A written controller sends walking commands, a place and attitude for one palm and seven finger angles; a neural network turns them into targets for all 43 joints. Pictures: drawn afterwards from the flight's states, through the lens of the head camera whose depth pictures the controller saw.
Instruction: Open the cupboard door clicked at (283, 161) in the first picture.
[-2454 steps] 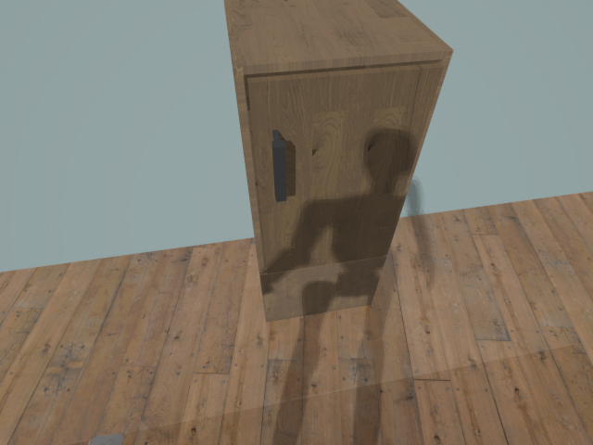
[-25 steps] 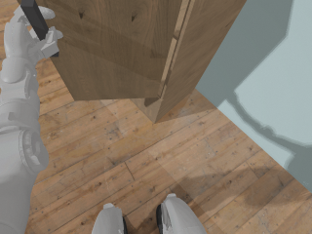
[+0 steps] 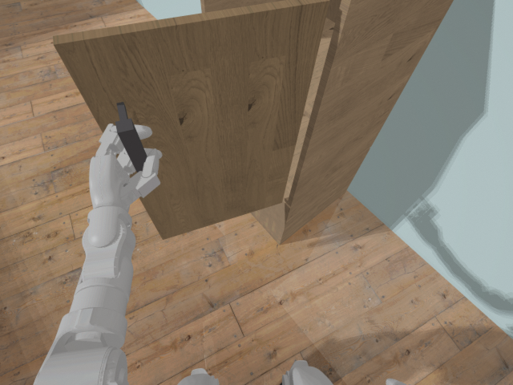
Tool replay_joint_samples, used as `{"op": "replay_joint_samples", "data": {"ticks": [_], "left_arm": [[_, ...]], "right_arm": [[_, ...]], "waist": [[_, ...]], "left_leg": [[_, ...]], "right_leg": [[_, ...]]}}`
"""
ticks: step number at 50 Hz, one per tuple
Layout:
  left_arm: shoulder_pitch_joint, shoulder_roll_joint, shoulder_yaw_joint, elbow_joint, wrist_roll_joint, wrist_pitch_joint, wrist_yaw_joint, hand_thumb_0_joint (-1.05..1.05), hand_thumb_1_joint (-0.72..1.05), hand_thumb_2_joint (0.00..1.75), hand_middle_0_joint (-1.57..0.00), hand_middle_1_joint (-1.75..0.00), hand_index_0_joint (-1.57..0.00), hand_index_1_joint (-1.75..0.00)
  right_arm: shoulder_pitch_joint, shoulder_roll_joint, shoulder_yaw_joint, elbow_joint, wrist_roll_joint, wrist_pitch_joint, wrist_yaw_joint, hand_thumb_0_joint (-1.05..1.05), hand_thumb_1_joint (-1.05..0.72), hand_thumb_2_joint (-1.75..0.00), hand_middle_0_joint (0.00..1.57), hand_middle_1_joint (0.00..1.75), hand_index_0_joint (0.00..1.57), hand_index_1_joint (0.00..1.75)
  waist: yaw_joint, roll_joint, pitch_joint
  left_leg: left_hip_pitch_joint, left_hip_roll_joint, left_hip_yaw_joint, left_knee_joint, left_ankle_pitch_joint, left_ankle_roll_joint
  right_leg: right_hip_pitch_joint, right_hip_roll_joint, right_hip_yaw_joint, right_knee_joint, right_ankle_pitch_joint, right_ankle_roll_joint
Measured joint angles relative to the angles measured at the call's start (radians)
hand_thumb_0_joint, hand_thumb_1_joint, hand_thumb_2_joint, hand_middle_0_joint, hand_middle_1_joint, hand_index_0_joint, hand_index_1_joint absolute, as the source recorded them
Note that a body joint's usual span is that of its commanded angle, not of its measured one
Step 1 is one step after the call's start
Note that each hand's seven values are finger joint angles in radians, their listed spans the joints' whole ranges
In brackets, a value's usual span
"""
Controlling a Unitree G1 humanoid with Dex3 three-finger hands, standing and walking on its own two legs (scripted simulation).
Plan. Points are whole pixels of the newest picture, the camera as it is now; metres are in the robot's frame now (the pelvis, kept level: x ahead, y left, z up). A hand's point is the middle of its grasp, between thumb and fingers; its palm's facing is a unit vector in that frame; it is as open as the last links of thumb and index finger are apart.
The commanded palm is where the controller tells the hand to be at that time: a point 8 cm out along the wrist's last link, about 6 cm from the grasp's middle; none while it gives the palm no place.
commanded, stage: pull the door open along its arc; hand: left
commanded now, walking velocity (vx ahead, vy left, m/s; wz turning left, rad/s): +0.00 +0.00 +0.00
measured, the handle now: (136, 146) +0.48 +0.19 +0.06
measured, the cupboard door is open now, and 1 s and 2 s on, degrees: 71 100 100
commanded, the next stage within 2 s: open thumb and fingers to let go in 0.56 s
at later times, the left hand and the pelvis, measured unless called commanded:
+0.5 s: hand (209, 228) +0.33 +0.06 +0.06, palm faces +0.40 -0.91 +0.03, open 6.1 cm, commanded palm +0.27 +0.09 +0.05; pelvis -0.01 -0.03 +0.00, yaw +4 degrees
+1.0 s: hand (226, 241) +0.31 +0.04 +0.05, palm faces +0.41 -0.91 -0.01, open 8.9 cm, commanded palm +0.26 +0.08 +0.05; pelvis -0.02 -0.05 +0.00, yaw +5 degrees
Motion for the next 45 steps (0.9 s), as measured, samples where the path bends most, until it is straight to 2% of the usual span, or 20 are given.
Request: {"op": "replay_joint_samples", "data": {"ticks": [3,8,10,12,15,24,27,31,35,40,45], "left_arm": [[0.065,-0.096,-0.049,-0.081,0.039,-0.004,0.158,-0.01,0.68,0.75,-0.35,-1.33,-0.35,-1.29],[0.105,-0.212,-0.134,-0.123,0.140,-0.003,0.401,-0.01,0.68,0.78,-0.34,-1.32,-0.35,-1.28],[0.109,-0.238,-0.162,-0.120,0.177,0.003,0.470,-0.01,0.69,0.78,-0.35,-1.31,-0.34,-1.29],[0.114,-0.251,-0.187,-0.115,0.202,0.006,0.511,-0.01,0.69,0.79,-0.34,-1.31,-0.33,-1.29],[0.132,-0.255,-0.222,-0.117,0.217,0.009,0.533,-0.01,0.70,0.79,-0.34,-1.32,-0.32,-1.30],[0.291,-0.300,-0.347,-0.236,0.204,0.021,0.554,0.00,0.69,0.76,-0.32,-1.32,-0.32,-1.32],[0.348,-0.330,-0.392,-0.281,0.223,0.028,0.579,0.00,0.69,0.75,-0.32,-1.32,-0.33,-1.32],[0.400,-0.323,-0.463,-0.327,0.249,0.044,0.598,-0.01,0.69,0.75,-0.32,-1.33,-0.33,-1.32],[0.386,-0.324,-0.458,-0.323,0.245,0.063,0.618,-0.01,0.69,0.77,-0.32,-1.32,-0.32,-1.33],[0.351,-0.329,-0.440,-0.290,0.247,0.065,0.622,-0.01,0.65,0.78,-0.34,-1.32,-0.34,-1.33],[0.340,-0.331,-0.435,-0.272,0.239,0.059,0.609,0.00,0.50,0.73,-0.36,-1.31,-0.35,-1.31]], "right_arm": [[-0.040,0.011,-0.006,-0.003,-0.018,-0.014,0.011,0.01,-0.91,-0.90,0.20,0.30,0.20,0.30],[-0.102,0.037,-0.005,0.010,-0.048,-0.021,0.013,0.01,-0.91,-0.90,0.20,0.30,0.20,0.30],[-0.120,0.048,-0.003,0.020,-0.057,-0.022,0.010,0.01,-0.91,-0.90,0.20,0.30,0.20,0.30],[-0.133,0.058,-0.001,0.031,-0.064,-0.025,0.004,0.01,-0.91,-0.90,0.20,0.30,0.20,0.30],[-0.141,0.068,0.000,0.045,-0.069,-0.031,-0.004,0.01,-0.91,-0.90,0.20,0.30,0.20,0.30],[-0.107,0.059,-0.011,0.061,-0.068,-0.046,-0.001,0.01,-0.91,-0.90,0.20,0.30,0.20,0.30],[-0.102,0.054,-0.015,0.063,-0.070,-0.050,-0.002,0.01,-0.91,-0.90,0.20,0.30,0.20,0.30],[-0.114,0.055,-0.016,0.063,-0.075,-0.059,-0.007,0.01,-0.91,-0.90,0.20,0.30,0.20,0.30],[-0.140,0.056,-0.009,0.063,-0.074,-0.072,-0.017,0.02,-0.91,-0.90,0.20,0.30,0.20,0.30],[-0.172,0.060,-0.008,0.069,-0.079,-0.074,-0.028,0.01,-0.91,-0.90,0.20,0.30,0.20,0.30],[-0.186,0.063,-0.006,0.068,-0.078,-0.073,-0.030,0.01,-0.91,-0.90,0.20,0.30,0.20,0.30]], "waist": [[0.022,-0.003,-0.005],[0.051,-0.009,-0.007],[0.059,-0.011,-0.008],[0.064,-0.013,-0.007],[0.071,-0.012,-0.003],[0.084,-0.002,0.007],[0.086,-0.003,0.010],[0.084,-0.006,0.013],[0.080,-0.004,0.016],[0.090,-0.004,0.015],[0.097,-0.003,0.014]], "left_leg": [[0.018,-0.005,0.001,-0.002,0.000,-0.003],[0.033,-0.016,-0.013,0.010,0.000,-0.010],[0.036,-0.020,-0.021,0.013,0.002,-0.014],[0.042,-0.021,-0.029,0.014,0.004,-0.019],[0.053,-0.021,-0.039,0.010,0.010,-0.026],[0.110,-0.020,-0.048,-0.024,0.025,-0.042],[0.123,-0.021,-0.050,-0.030,0.027,-0.046],[0.131,-0.020,-0.054,-0.030,0.029,-0.052],[0.131,-0.021,-0.063,-0.027,0.031,-0.058],[0.119,-0.025,-0.070,-0.022,0.035,-0.061],[0.112,-0.028,-0.074,-0.020,0.038,-0.063]], "right_leg": [[0.013,-0.005,0.001,0.010,-0.007,-0.002],[0.027,-0.017,-0.012,0.040,-0.025,-0.011],[0.032,-0.021,-0.020,0.048,-0.030,-0.015],[0.039,-0.023,-0.028,0.053,-0.033,-0.020],[0.053,-0.023,-0.038,0.053,-0.034,-0.028],[0.106,-0.019,-0.047,0.033,-0.031,-0.044],[0.117,-0.020,-0.049,0.034,-0.034,-0.048],[0.122,-0.020,-0.053,0.041,-0.038,-0.054],[0.125,-0.021,-0.061,0.047,-0.042,-0.060],[0.114,-0.025,-0.068,0.058,-0.043,-0.063],[0.107,-0.029,-0.071,0.063,-0.044,-0.064]]}}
